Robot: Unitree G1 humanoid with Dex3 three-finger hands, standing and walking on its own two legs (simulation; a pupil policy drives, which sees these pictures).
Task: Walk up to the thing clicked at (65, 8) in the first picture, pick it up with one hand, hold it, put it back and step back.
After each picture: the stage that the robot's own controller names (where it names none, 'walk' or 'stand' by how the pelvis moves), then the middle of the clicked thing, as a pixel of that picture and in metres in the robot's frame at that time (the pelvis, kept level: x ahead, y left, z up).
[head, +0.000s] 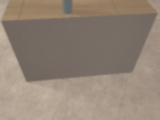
stand; out of the picture +1.05 +0.10 +0.04
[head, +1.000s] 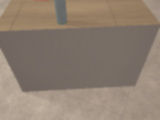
walk; (60, 4) +0.94 +0.18 +0.05
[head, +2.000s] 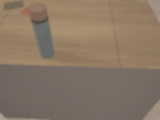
walk; (42, 33) +0.59 +0.21 +0.05
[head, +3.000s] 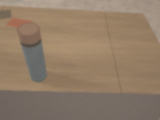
stand; (34, 56) +0.46 +0.19 +0.04
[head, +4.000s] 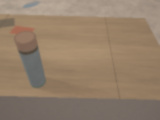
stand; (32, 62) +0.46 +0.21 +0.04
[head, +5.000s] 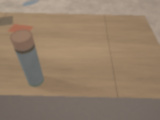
stand; (29, 61) +0.46 +0.22 +0.04
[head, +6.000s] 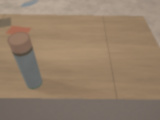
stand; (27, 64) +0.45 +0.22 +0.03
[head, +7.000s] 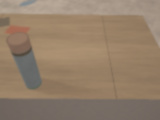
rise first; (26, 64) +0.44 +0.23 +0.03
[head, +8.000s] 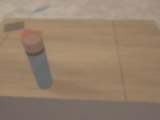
rise first; (39, 64) +0.45 +0.21 +0.04
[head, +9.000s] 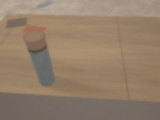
go down; (41, 61) +0.45 +0.20 +0.04
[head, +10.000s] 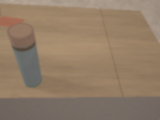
go down; (27, 59) +0.43 +0.19 +0.06
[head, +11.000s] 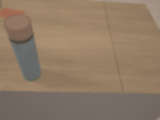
close in; (26, 52) +0.44 +0.19 +0.07
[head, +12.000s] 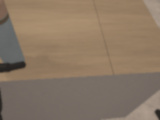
close; (4, 38) +0.47 +0.21 +0.11
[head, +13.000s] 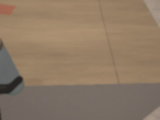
lift; (0, 65) +0.37 +0.24 +0.10
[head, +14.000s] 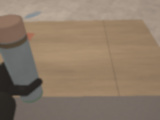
lift; (21, 64) +0.32 +0.18 +0.20
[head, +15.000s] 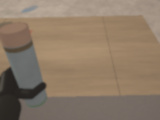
hold; (26, 69) +0.33 +0.17 +0.16
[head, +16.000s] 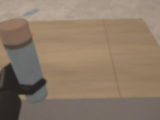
hold; (26, 65) +0.33 +0.17 +0.17
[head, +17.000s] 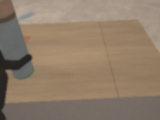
crouch; (11, 42) +0.39 +0.20 +0.22
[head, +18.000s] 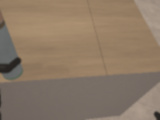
lower; (1, 46) +0.45 +0.22 +0.08
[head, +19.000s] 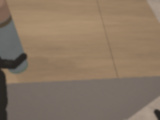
lower; (6, 41) +0.45 +0.21 +0.11
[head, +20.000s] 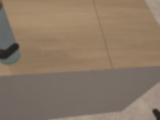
lower; out of the picture +0.48 +0.21 +0.11
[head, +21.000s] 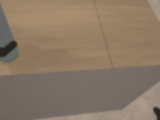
lower; out of the picture +0.49 +0.22 +0.12
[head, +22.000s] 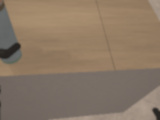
loosen; out of the picture +0.48 +0.21 +0.12
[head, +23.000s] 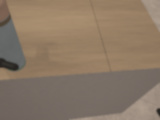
withdraw; (5, 39) +0.46 +0.19 +0.11
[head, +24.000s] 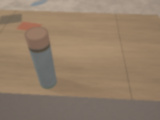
sink last; (43, 61) +0.43 +0.18 +0.08
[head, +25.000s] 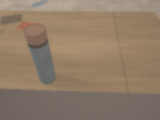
stand; (42, 57) +0.45 +0.19 +0.07
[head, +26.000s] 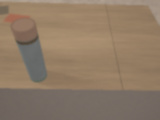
stand; (32, 54) +0.44 +0.19 +0.08
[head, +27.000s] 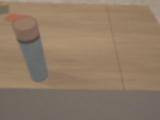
stand; (33, 53) +0.44 +0.19 +0.09
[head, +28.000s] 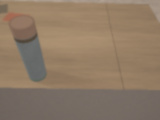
stand; (31, 53) +0.44 +0.19 +0.09
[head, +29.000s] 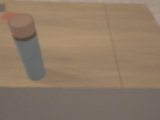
stand; (30, 51) +0.44 +0.19 +0.10
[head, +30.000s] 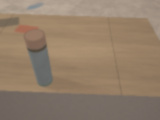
stand; (40, 61) +0.46 +0.18 +0.05
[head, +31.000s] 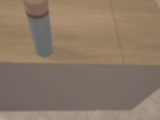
walk; (40, 29) +0.52 +0.15 +0.06
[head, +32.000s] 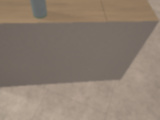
walk; out of the picture +0.74 +0.23 +0.06
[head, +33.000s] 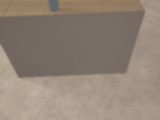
stand; out of the picture +1.04 +0.24 +0.06
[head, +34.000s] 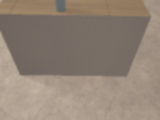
stand; out of the picture +1.04 +0.18 +0.04
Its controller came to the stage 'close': yes
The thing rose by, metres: 0.22
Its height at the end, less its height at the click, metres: +0.00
